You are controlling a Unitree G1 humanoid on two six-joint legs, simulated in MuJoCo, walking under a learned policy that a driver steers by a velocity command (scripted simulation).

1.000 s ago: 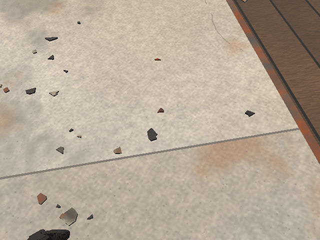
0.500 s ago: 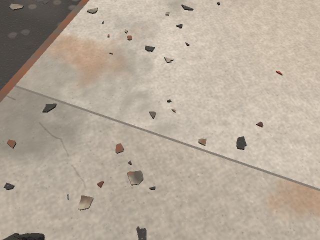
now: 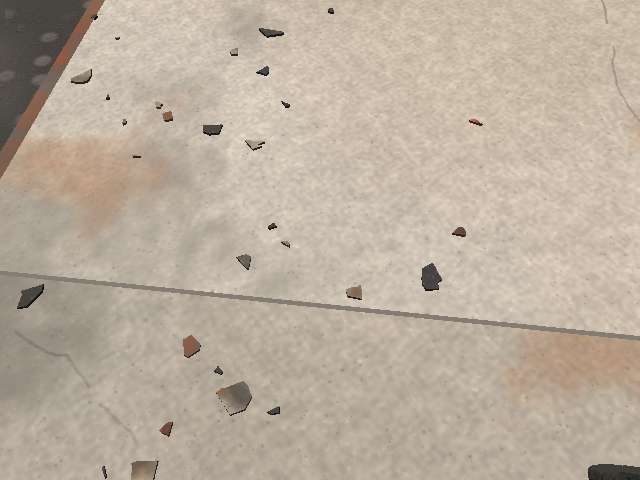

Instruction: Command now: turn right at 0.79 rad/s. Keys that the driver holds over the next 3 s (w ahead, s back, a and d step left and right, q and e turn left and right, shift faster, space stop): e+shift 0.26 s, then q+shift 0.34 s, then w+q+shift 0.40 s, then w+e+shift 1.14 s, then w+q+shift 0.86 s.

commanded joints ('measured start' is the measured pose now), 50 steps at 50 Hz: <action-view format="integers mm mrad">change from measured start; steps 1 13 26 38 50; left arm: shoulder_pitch -109 -105 -53 -120 -264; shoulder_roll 159 79 152 145 72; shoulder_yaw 48 17 22 39 -16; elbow -113 -144 -105 -38 -147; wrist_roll -15 0 50 18 19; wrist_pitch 3 -7 4 -112 -222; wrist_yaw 6 -35 7 -23 -76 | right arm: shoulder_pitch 104 84 119 89 367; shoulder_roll -66 -124 -112 -70 -169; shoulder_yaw -27 -32 2 -17 -28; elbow -25 -46 30 -60 -23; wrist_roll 5 -41 11 20 13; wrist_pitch -23 -6 -36 25 -76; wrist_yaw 13 -49 31 46 47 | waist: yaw -72 -83 0 -34 -102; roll -176 126 -191 -125 59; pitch -199 -74 -228 -51 12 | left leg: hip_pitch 164 365 -118 -173 429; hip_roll -15 351 118 230 399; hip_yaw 36 17 149 153 -524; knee -288 -409 32 175 -482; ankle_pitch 183 534 -108 13 -250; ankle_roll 7 281 20 70 397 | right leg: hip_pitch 101 -406 454 250 -662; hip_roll -148 -131 -387 -397 -133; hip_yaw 260 -168 14 -205 -110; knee -80 617 -49 -359 766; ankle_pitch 162 -122 595 -351 -135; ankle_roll -150 117 -258 -155 -44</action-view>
